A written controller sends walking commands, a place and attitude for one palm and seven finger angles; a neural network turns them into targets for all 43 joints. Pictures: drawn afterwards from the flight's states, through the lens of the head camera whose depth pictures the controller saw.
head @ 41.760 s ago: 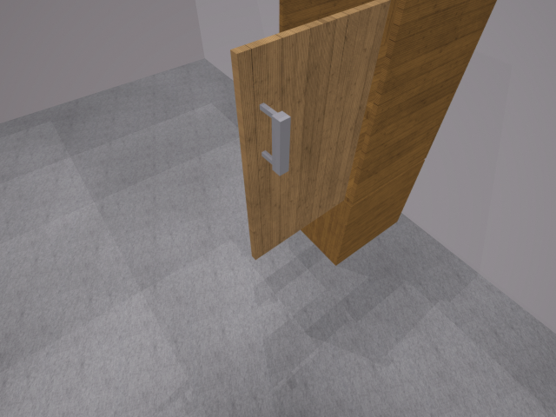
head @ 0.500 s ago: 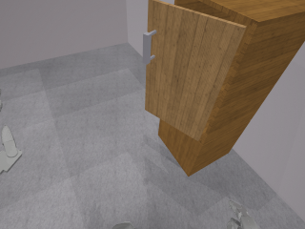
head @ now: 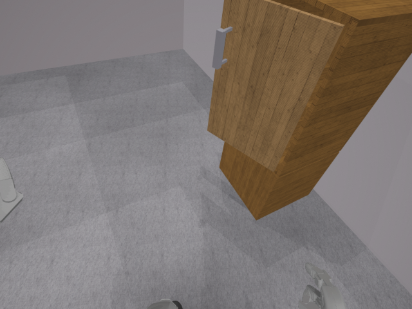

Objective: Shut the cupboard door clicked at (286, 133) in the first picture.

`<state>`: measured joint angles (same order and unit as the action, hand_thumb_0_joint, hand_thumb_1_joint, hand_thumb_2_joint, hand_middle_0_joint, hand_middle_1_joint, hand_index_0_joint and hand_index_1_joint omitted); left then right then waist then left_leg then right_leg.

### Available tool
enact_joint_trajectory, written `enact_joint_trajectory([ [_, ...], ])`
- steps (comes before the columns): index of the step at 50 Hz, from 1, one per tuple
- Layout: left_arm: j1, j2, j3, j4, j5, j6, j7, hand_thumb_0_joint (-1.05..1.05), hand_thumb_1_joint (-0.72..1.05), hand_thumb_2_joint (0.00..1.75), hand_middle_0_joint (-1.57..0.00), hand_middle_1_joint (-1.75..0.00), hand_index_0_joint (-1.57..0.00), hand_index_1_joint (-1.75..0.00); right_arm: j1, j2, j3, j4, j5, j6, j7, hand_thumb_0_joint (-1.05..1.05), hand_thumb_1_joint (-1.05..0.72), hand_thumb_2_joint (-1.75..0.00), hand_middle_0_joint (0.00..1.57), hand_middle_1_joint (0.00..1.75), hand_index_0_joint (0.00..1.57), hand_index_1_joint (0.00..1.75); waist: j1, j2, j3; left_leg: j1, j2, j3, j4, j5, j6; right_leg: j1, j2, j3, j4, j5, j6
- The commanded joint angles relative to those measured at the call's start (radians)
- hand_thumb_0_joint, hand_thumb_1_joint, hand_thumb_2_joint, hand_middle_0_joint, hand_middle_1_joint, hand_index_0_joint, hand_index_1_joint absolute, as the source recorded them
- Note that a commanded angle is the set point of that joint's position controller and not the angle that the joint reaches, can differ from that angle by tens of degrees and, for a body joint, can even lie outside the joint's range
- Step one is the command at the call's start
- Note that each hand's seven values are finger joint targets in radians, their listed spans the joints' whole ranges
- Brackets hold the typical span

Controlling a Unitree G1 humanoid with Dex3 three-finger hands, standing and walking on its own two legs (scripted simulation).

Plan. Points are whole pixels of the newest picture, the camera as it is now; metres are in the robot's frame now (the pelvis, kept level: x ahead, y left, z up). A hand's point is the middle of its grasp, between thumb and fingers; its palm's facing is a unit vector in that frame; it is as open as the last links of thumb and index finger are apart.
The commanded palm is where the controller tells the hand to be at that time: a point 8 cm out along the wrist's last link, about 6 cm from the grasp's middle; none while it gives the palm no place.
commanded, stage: stop stepping back and stand still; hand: left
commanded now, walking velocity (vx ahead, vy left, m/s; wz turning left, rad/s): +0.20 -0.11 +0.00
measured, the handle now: (222, 47) +0.89 -0.02 +0.10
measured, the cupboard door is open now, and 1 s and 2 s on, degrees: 23 23 23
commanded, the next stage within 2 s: let the arm hang, fingers relaxed in 1.22 s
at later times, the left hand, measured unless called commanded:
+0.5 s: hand out of the picture +0.16 +0.28 +0.18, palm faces +0.29 -0.85 -0.43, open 7.4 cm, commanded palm +0.11 +0.32 +0.19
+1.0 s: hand out of the picture +0.20 +0.29 +0.18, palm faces +0.27 -0.83 -0.49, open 7.4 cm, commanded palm +0.14 +0.33 +0.19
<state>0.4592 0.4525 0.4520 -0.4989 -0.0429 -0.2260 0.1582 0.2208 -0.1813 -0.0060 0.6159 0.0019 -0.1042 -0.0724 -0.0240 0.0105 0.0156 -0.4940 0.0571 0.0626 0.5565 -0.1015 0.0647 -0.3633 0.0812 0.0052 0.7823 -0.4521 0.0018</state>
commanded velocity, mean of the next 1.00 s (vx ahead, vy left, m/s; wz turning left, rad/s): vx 0.09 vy -0.04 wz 0.00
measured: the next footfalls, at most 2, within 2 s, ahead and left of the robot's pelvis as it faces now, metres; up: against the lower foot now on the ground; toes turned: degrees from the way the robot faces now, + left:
right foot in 0.10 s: -0.02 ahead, -0.10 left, +0.00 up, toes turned -4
left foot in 0.26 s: +0.05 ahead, +0.13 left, +0.00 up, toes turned -5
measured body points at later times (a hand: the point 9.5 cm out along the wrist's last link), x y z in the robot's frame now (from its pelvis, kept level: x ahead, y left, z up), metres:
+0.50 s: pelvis -0.07 +0.04 +0.02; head -0.08 +0.08 +0.47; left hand +0.14 +0.32 +0.21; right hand +0.03 -0.20 -0.06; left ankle +0.02 +0.12 -0.72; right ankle -0.10 -0.04 -0.71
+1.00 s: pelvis -0.05 +0.06 +0.01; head -0.03 +0.07 +0.46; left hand +0.18 +0.33 +0.20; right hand +0.07 -0.18 -0.07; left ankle +0.01 +0.13 -0.72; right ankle -0.11 -0.04 -0.72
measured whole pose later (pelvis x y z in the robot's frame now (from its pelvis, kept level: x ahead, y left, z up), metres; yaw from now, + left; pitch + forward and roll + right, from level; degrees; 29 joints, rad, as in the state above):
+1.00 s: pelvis -0.05 +0.06 +0.01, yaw -9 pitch +2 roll -1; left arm 0.59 0.46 0.44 -0.51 -0.05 -0.21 0.17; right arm 0.22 -0.16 0.04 0.62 0.00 -0.09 -0.06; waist -0.03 -0.02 -0.02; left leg -0.34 0.00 0.09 0.48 -0.18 0.05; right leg -0.16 0.04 -0.03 0.42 -0.30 -0.02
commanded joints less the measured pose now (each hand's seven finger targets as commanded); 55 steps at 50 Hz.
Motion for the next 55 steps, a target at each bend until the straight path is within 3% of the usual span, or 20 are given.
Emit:
enact_joint_trajectory([
  [1,0.097,0.136,0.107,-0.303,-0.035,-0.037,0.012,0.0,0.9,0.9,-0.2,-0.3,-0.2,-0.3,-0.063,-0.144,-0.045,-0.169,0.002,-0.058,0.011,0.0,-0.9,-0.9,0.2,0.3,0.2,0.3,0.024,0.265,-0.165,0.054,0.166,-0.12,-0.398,-0.6,-0.084,0.22,0.042,-0.113,-0.161,-0.06,-0.027],
  [3,0.094,0.147,0.095,-0.29,-0.026,-0.014,0.016,0.0,0.9,0.9,-0.2,-0.3,-0.2,-0.3,-0.052,-0.139,-0.041,-0.166,-0.001,-0.041,0.011,0.0,-0.9,-0.9,0.2,0.3,0.2,0.3,0.012,0.113,-0.131,0.126,0.054,-0.01,-0.207,-0.495,-0.115,0.173,-0.036,-0.01,-0.41,-0.049,-0.063],
  [4,0.057,0.166,0.1,-0.286,-0.024,-0.007,0.018,0.0,0.9,0.9,-0.2,-0.3,-0.2,-0.3,-0.049,-0.138,-0.045,-0.157,-0.007,-0.029,0.012,0.0,-0.9,-0.9,0.2,0.3,0.2,0.3,0.005,-0.005,-0.111,0.189,0.003,0.039,-0.004,-0.37,-0.12,0.046,-0.145,0.151,-0.515,-0.108,-0.123],
  [5,-0.009,0.212,0.122,-0.285,-0.026,-0.012,0.026,0.0,0.9,0.9,-0.2,-0.3,-0.2,-0.3,-0.046,-0.152,-0.046,-0.134,-0.016,-0.02,0.008,0.0,-0.9,-0.9,0.2,0.3,0.2,0.3,0.001,-0.098,-0.1,0.271,-0.011,0.011,0.217,-0.249,-0.108,-0.133,-0.295,0.317,-0.599,-0.151,-0.192],
  [7,-0.087,0.171,0.074,-0.205,-0.018,0.015,0.041,0.0,0.9,0.9,-0.2,-0.3,-0.2,-0.3,-0.05,-0.15,-0.045,-0.097,-0.01,-0.007,0.0,0.0,-0.9,-0.9,0.2,0.3,0.2,0.3,0.002,-0.213,-0.072,0.24,-0.028,-0.097,0.4,-0.257,-0.102,-0.246,-0.36,0.414,-0.625,-0.383,-0.234],
  [11,-0.176,0.15,0.029,-0.092,0.01,0.02,0.058,0.0,0.9,0.9,-0.2,-0.3,-0.2,-0.3,-0.077,-0.149,-0.02,-0.088,-0.008,0.002,-0.028,0.0,-0.9,-0.9,0.2,0.3,0.2,0.3,-0.014,-0.042,0.044,0.259,-0.018,-0.028,0.021,-0.317,-0.047,-0.168,-0.226,0.177,-0.457,-0.24,-0.121],
  [15,-0.134,0.163,0.057,-0.18,0.008,-0.003,0.04,0.0,0.9,0.9,-0.2,-0.3,-0.2,-0.3,-0.09,-0.159,-0.014,-0.119,0.002,-0.026,-0.035,0.0,-0.9,-0.9,0.2,0.3,0.2,0.3,-0.005,0.301,0.009,0.13,0.266,-0.505,-0.49,-0.858,0.026,-0.068,-0.01,-0.032,0.052,-0.051,-0.014],
  [18,-0.026,0.15,0.061,-0.261,0.009,-0.006,0.02,0.0,0.9,0.9,-0.2,-0.3,-0.2,-0.3,-0.099,-0.146,-0.024,-0.136,-0.011,-0.041,-0.007,0.0,-0.9,-0.9,0.2,0.3,0.2,0.3,0.021,0.183,-0.042,0.086,0.233,-0.348,-0.471,-0.668,-0.001,0.056,-0.021,-0.046,0.068,0.017,-0.024],
  [23,0.089,0.154,0.074,-0.246,-0.002,0.02,0.027,0.0,0.9,0.9,-0.2,-0.3,-0.2,-0.3,-0.07,-0.142,-0.025,-0.154,-0.01,-0.004,-0.003,0.0,-0.9,-0.9,0.2,0.3,0.2,0.3,0.006,0.198,-0.072,0.065,0.129,-0.131,-0.341,-0.552,-0.052,0.29,0.001,-0.134,-0.326,0.016,-0.041],
  [25,0.073,0.184,0.107,-0.232,-0.004,0.024,0.032,0.0,0.9,0.9,-0.2,-0.3,-0.2,-0.3,-0.049,-0.142,-0.029,-0.151,-0.015,0.017,-0.009,0.0,-0.9,-0.9,0.2,0.3,0.2,0.3,-0.006,0.122,-0.087,0.037,0.094,-0.105,-0.179,-0.448,-0.054,0.32,-0.09,-0.014,-0.396,0.024,-0.096],
  [28,0.016,0.201,0.137,-0.201,-0.019,0.011,0.046,0.0,0.9,0.9,-0.2,-0.3,-0.2,-0.3,-0.033,-0.135,-0.036,-0.132,-0.014,0.027,-0.004,0.0,-0.9,-0.9,0.2,0.3,0.2,0.3,-0.004,-0.116,-0.114,-0.004,0.007,-0.031,0.164,-0.233,-0.08,0.264,-0.352,0.334,-0.513,-0.006,-0.219],
  [29,0.037,0.183,0.128,-0.155,-0.019,0.011,0.049,0.0,0.9,0.9,-0.2,-0.3,-0.2,-0.3,-0.033,-0.139,-0.038,-0.125,-0.003,0.02,-0.001,0.0,-0.9,-0.9,0.2,0.3,0.2,0.3,0.005,-0.136,-0.087,0.006,0.005,-0.047,0.186,-0.252,-0.078,0.211,-0.36,0.326,-0.511,0.004,-0.22],
  [31,0.043,0.145,0.082,-0.137,-0.013,0.014,0.047,0.0,0.9,0.9,-0.2,-0.3,-0.2,-0.3,-0.058,-0.143,-0.033,-0.124,0.006,0.026,0.002,0.0,-0.9,-0.9,0.2,0.3,0.2,0.3,0.001,-0.115,0.0,0.035,0.005,-0.052,0.167,-0.251,-0.073,0.126,-0.344,0.287,-0.498,0.046,-0.207],
  [34,-0.029,0.162,0.072,-0.168,0.002,-0.004,0.045,0.0,0.9,0.9,-0.2,-0.3,-0.2,-0.3,-0.08,-0.143,-0.024,-0.109,0.007,0.013,-0.01,0.0,-0.9,-0.9,0.2,0.3,0.2,0.3,0.0,-0.014,0.011,0.219,0.014,-0.056,-0.023,-0.113,-0.048,0.049,-0.246,0.131,-0.401,0.155,-0.108],
  [37,-0.048,0.176,0.085,-0.232,0.01,-0.029,0.032,0.0,0.9,0.9,-0.2,-0.3,-0.2,-0.3,-0.1,-0.151,-0.016,-0.114,-0.004,-0.015,-0.02,0.0,-0.9,-0.9,0.2,0.3,0.2,0.3,0.008,0.207,0.02,0.225,0.147,-0.319,-0.289,-0.291,-0.01,0.035,-0.092,-0.01,-0.258,0.055,-0.023],
  [38,-0.058,0.17,0.079,-0.245,0.014,-0.039,0.031,0.0,0.9,0.9,-0.2,-0.3,-0.2,-0.3,-0.096,-0.143,-0.012,-0.115,-0.01,-0.026,-0.02,0.0,-0.9,-0.9,0.2,0.3,0.2,0.3,0.01,0.208,0.018,0.18,0.191,-0.404,-0.366,-0.383,0.007,0.081,-0.071,-0.012,-0.219,0.074,-0.011],
  [41,-0.011,0.168,0.099,-0.237,0.016,-0.047,0.032,0.0,0.9,0.9,-0.2,-0.3,-0.2,-0.3,-0.08,-0.133,-0.014,-0.117,-0.013,-0.042,-0.018,0.0,-0.9,-0.9,0.2,0.3,0.2,0.3,0.019,0.177,-0.036,0.146,0.172,-0.32,-0.384,-0.441,-0.001,0.181,-0.081,-0.008,-0.289,0.109,-0.013],
  [46,0.136,0.14,0.112,-0.18,-0.01,-0.03,0.028,0.0,0.9,0.9,-0.2,-0.3,-0.2,-0.3,-0.062,-0.135,-0.019,-0.125,-0.001,-0.028,-0.006,0.0,-0.9,-0.9,0.2,0.3,0.2,0.3,0.012,0.078,-0.142,0.211,0.089,-0.16,-0.231,-0.148,-0.038,0.247,-0.109,0.018,-0.398,0.254,-0.025],
  [50,0.133,0.139,0.1,-0.171,-0.019,-0.012,0.025,0.0,0.9,0.9,-0.2,-0.3,-0.2,-0.3,-0.062,-0.135,-0.019,-0.126,0.007,-0.006,-0.008,0.0,-0.9,-0.9,0.2,0.3,0.2,0.3,0.008,0.044,-0.204,0.295,0.08,-0.113,-0.127,0.109,-0.039,0.228,-0.137,0.051,-0.378,0.448,-0.019],
  [55,0.068,0.143,0.073,-0.183,-0.015,0.003,0.025,0.0,0.9,0.9,-0.2,-0.3,-0.2,-0.3,-0.076,-0.133,-0.014,-0.136,0.014,0.009,-0.015,0.0,-0.9,-0.9,0.2,0.3,0.2,0.3,0.009,0.041,-0.189,0.314,0.077,-0.103,-0.106,0.177,-0.037,0.207,-0.142,0.051,-0.366,0.501,-0.013],
])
